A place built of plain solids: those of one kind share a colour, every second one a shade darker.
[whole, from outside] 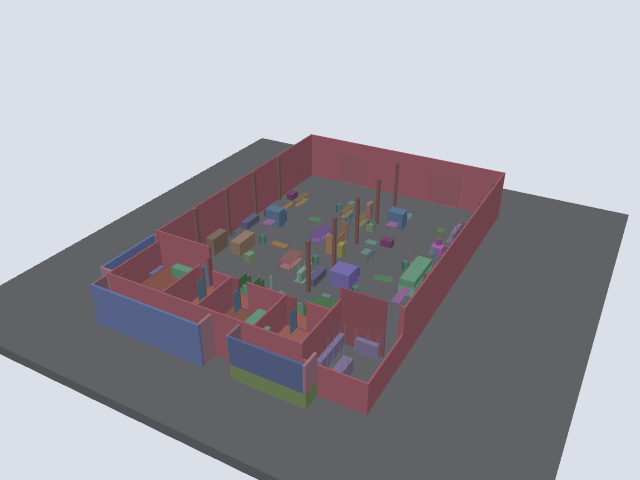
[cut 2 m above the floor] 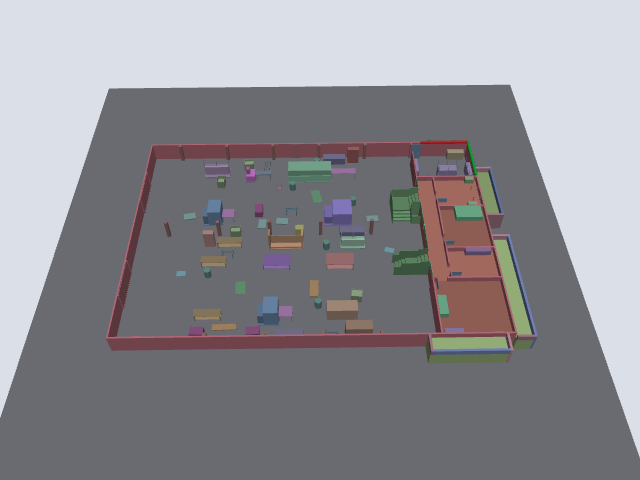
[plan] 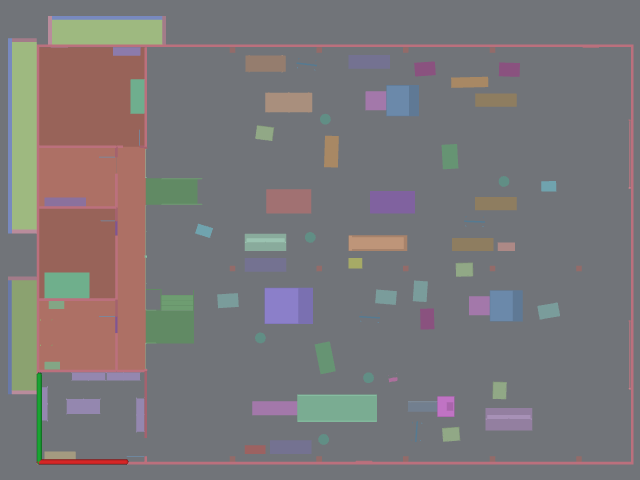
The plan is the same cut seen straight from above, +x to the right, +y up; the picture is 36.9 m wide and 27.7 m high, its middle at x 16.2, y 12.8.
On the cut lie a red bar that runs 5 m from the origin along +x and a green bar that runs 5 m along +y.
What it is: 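A small joinery factory in a shed of 34.1 x 23.9 m, halls 5.4 m to the eaves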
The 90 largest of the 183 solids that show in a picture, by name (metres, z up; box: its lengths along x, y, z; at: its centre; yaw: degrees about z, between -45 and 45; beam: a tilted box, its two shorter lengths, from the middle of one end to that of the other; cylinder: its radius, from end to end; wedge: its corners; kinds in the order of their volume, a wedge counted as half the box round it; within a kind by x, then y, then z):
{
 "level_1": {"box": [4.45, 4.12, 1.49], "at": [2.23, 7.3, 0.69]},
 "level_2": {"box": [4.45, 5.32, 1.49], "at": [2.23, 12.02, 0.69]},
 "level_3": {"box": [4.45, 3.5, 1.49], "at": [2.23, 16.43, 0.69]},
 "level_4": {"box": [6.15, 5.75, 1.49], "at": [3.08, 21.05, 0.69]},
 "level_5": {"box": [1.7, 12.94, 1.49], "at": [5.3, 11.71, 0.69]},
 "wall_1": {"box": [0.15, 5.54, 2.95], "at": [-0.07, 2.62, 1.43]},
 "wall_2": {"box": [0.15, 4.42, 4.39], "at": [-0.07, 7.3, 2.15]},
 "wall_3": {"box": [0.15, 5.62, 4.39], "at": [-0.07, 12.02, 2.15]},
 "wall_4": {"box": [0.15, 3.8, 4.39], "at": [-0.07, 16.43, 2.15]},
 "wall_5": {"box": [0.15, 6.05, 4.39], "at": [-0.07, 21.05, 2.15]},
 "wall_6": {"box": [4.45, 0.15, 4.39], "at": [2.23, 5.24, 2.15]},
 "wall_7": {"box": [4.45, 0.15, 4.39], "at": [2.23, 9.36, 2.15]},
 "wall_8": {"box": [4.45, 0.15, 4.39], "at": [2.23, 14.68, 2.15]},
 "wall_9": {"box": [4.45, 0.15, 4.39], "at": [2.23, 18.18, 2.15]},
 "wall_10": {"box": [6.45, 0.15, 2.95], "at": [3.08, -0.07, 1.43]},
 "wall_11": {"box": [6.45, 0.15, 4.39], "at": [3.08, 24.0, 2.15]},
 "wall_12": {"box": [0.15, 2.19, 4.39], "at": [4.45, 6.33, 2.15]},
 "wall_13": {"box": [0.15, 0.98, 4.39], "at": [4.45, 8.87, 2.15]},
 "wall_14": {"box": [0.15, 3.69, 4.39], "at": [4.45, 11.2, 2.15]},
 "wall_15": {"box": [0.15, 1.95, 4.39], "at": [4.45, 15.65, 2.15]},
 "wall_16": {"box": [1.7, 0.15, 4.39], "at": [5.3, 5.24, 2.15]},
 "wall_17": {"box": [0.15, 3.88, 5.45], "at": [6.15, 3.3, 2.67]},
 "wall_18": {"box": [0.15, 5.75, 5.45], "at": [6.15, 21.05, 2.67]},
 "wall_19": {"box": [28.29, 0.15, 5.45], "at": [20.14, -0.07, 2.67]},
 "wall_20": {"box": [28.29, 0.15, 5.45], "at": [20.14, 24.0, 2.67]},
 "wall_21": {"box": [0.15, 24.23, 5.45], "at": [34.22, 11.96, 2.67]},
 "street_1": {"box": [1.65, 6.8, 1.49], "at": [-0.97, 7.3, 0.69]},
 "street_2": {"box": [1.65, 11.27, 1.49], "at": [-0.97, 18.82, 0.69]},
 "street_3": {"box": [6.8, 1.65, 1.49], "at": [3.91, 24.91, 0.69]},
 "yard_wall_1": {"box": [0.22, 6.8, 4.09], "at": [-1.69, 7.3, 2.0]},
 "yard_wall_2": {"box": [0.22, 11.27, 4.09], "at": [-1.69, 18.82, 2.0]},
 "yard_wall_3": {"box": [6.8, 0.22, 4.09], "at": [3.91, 25.62, 2.0]},
 "four_sider_1": {"box": [4.6, 1.6, 0.09], "at": [17.19, 3.09, -0.01]},
 "four_sider_2": {"box": [4.54, 1.54, 0.85], "at": [17.19, 3.09, 0.47]},
 "four_sider_3": {"box": [4.54, 1.44, 0.75], "at": [17.19, 3.09, 1.26]},
 "wide_belt_sander_1": {"box": [1.29, 1.74, 1.86], "at": [20.69, 20.84, 0.97]},
 "wide_belt_sander_2": {"box": [0.55, 1.39, 1.12], "at": [21.61, 20.84, 0.6]},
 "wide_belt_sander_3": {"box": [1.29, 1.74, 1.86], "at": [26.67, 9.0, 0.97]},
 "wide_belt_sander_4": {"box": [0.55, 1.39, 1.12], "at": [27.59, 9.0, 0.6]},
 "yard_cheek_1": {"box": [1.65, 0.22, 4.09], "at": [-0.97, 4.01, 2.0]},
 "yard_cheek_2": {"box": [1.65, 0.22, 4.09], "at": [-0.97, 10.59, 2.0]},
 "yard_cheek_3": {"box": [1.65, 0.22, 4.09], "at": [-0.97, 13.29, 2.0]},
 "yard_cheek_4": {"box": [1.65, 0.22, 4.09], "at": [-0.97, 24.34, 2.0]},
 "yard_cheek_5": {"box": [0.22, 1.65, 4.09], "at": [0.62, 24.91, 2.0]},
 "yard_cheek_6": {"box": [0.22, 1.65, 4.09], "at": [7.2, 24.91, 2.0]},
 "finished_stack_1": {"box": [2.32, 0.93, 1.82], "at": [13.06, 22.98, 0.99]},
 "finished_stack_2": {"box": [2.72, 1.13, 1.43], "at": [14.4, 20.74, 0.79]},
 "cubicles_1": {"box": [2.6, 1.5, 2.05], "at": [1.6, 10.18, 2.42]},
 "tenoner_1": {"box": [1.92, 2.04, 1.56], "at": [13.99, 9.0, 0.82]},
 "tenoner_2": {"box": [0.82, 1.63, 0.94], "at": [15.36, 9.0, 0.51]},
 "shelving_1": {"box": [0.46, 1.92, 1.3], "at": [0.25, 3.34, 0.6]},
 "shelving_2": {"box": [1.92, 0.86, 1.3], "at": [2.54, 3.19, 0.6]},
 "shelving_3": {"box": [1.92, 0.46, 1.3], "at": [2.85, 4.92, 0.6]},
 "shelving_4": {"box": [1.92, 0.46, 1.3], "at": [4.85, 4.92, 0.6]},
 "shelving_5": {"box": [0.46, 1.92, 1.3], "at": [5.83, 2.7, 0.6]},
 "column_1": {"box": [0.32, 0.32, 5.45], "at": [11.15, 0.16, 2.67]},
 "column_2": {"box": [0.32, 0.32, 5.45], "at": [11.15, 11.16, 2.67]},
 "column_3": {"box": [0.32, 0.32, 5.45], "at": [11.15, 23.77, 2.67]},
 "column_4": {"box": [0.32, 0.32, 5.45], "at": [16.15, 0.16, 2.67]},
 "column_5": {"box": [0.32, 0.32, 5.45], "at": [16.15, 11.16, 2.67]},
 "column_6": {"box": [0.32, 0.32, 5.45], "at": [16.15, 23.77, 2.67]},
 "column_7": {"box": [0.32, 0.32, 5.45], "at": [21.15, 0.16, 2.67]},
 "column_8": {"box": [0.32, 0.32, 5.45], "at": [21.15, 11.16, 2.67]},
 "column_9": {"box": [0.32, 0.32, 5.45], "at": [21.15, 23.77, 2.67]},
 "column_10": {"box": [0.32, 0.32, 5.45], "at": [26.15, 0.16, 2.67]},
 "column_11": {"box": [0.32, 0.32, 5.45], "at": [26.15, 23.77, 2.67]},
 "flightparts_1": {"box": [0.32, 1.82, 1.31], "at": [6.31, 7.8, 0.6]},
 "flightparts_2": {"box": [0.32, 1.42, 1.31], "at": [6.31, 15.6, 0.6]},
 "flightparts_3": {"box": [0.32, 1.82, 1.13], "at": [6.61, 7.8, 0.52]},
 "flightparts_4": {"box": [1.18, 1.42, 0.77], "at": [7.64, 15.6, 0.34]},
 "flightparts_5": {"box": [1.82, 1.82, 0.77], "at": [7.96, 7.8, 0.34]},
 "timber_trolley_1": {"box": [2.4, 0.8, 0.68], "at": [13.06, 11.37, 0.56]},
 "timber_trolley_2": {"box": [2.4, 0.8, 0.68], "at": [14.51, 0.85, 0.56]},
 "timber_trolley_3": {"box": [2.4, 0.8, 0.68], "at": [19.04, 23.08, 0.56]},
 "lockers_1": {"box": [2.4, 0.5, 1.85], "at": [1.5, 15.0, 2.31]},
 "pallet_stack_1": {"box": [1.2, 0.8, 0.77], "at": [22.26, 22.67, 0.34], "yaw": 4.1},
 "pallet_stack_2": {"box": [0.8, 1.2, 0.77], "at": [22.39, 8.24, 0.34], "yaw": 1.5},
 "pallet_stack_3": {"box": [1.2, 0.8, 0.77], "at": [27.13, 22.63, 0.34], "yaw": -1.8},
 "reception_desk_1": {"box": [0.8, 2.0, 1.15], "at": [5.67, 21.08, 1.97]},
 "outdoor_1": {"box": [0.05, 3.8, 3.85], "at": [34.09, 6.17, 1.88]},
 "outdoor_2": {"box": [0.05, 3.8, 3.85], "at": [34.09, 17.76, 1.88]},
 "cabinet_1": {"box": [0.9, 0.46, 1.35], "at": [0.75, 5.55, 2.06]},
 "cabinet_2": {"box": [0.9, 0.46, 1.95], "at": [1.0, 9.05, 2.37]},
 "sheet_rack_1": {"box": [2.7, 1.3, 0.19], "at": [27.1, 2.46, 0.04]},
 "sheet_rack_2": {"box": [2.5, 0.23, 1.1], "at": [27.1, 2.59, 0.69]},
 "cutter_cabinet_1": {"box": [1.2, 0.5, 1.95], "at": [12.46, 0.7, 0.93]},
 "counter_1": {"box": [1.8, 0.6, 1.05], "at": [1.2, 0.3, 0.47]},
 "tool_cabinet_1": {"box": [1.0, 0.5, 1.95], "at": [26.96, 12.41, 0.93]},
 "crosscut_saw_1": {"box": [0.94, 1.14, 0.79], "at": [23.47, 3.19, 0.43]},
 "control_desk_1": {"box": [0.8, 0.6, 1.45], "at": [18.24, 11.46, 0.68]}
}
